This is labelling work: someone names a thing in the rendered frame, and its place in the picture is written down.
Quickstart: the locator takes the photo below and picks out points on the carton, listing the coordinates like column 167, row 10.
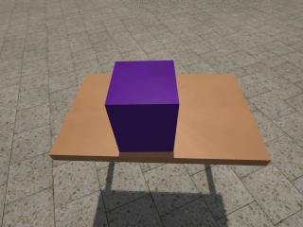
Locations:
column 142, row 104

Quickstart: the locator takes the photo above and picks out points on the table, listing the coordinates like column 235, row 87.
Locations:
column 214, row 126

